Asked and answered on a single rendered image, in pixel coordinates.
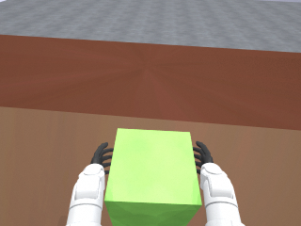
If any left robot forearm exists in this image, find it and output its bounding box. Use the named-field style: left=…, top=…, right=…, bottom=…
left=66, top=163, right=105, bottom=226

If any robot left hand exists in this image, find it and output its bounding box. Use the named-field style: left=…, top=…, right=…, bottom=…
left=90, top=142, right=114, bottom=175

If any right robot forearm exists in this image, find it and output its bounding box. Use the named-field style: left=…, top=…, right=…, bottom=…
left=200, top=163, right=245, bottom=226

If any carton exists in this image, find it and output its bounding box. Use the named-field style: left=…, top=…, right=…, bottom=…
left=104, top=128, right=202, bottom=226

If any robot right hand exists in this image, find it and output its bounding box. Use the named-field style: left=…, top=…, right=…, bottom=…
left=192, top=141, right=214, bottom=174

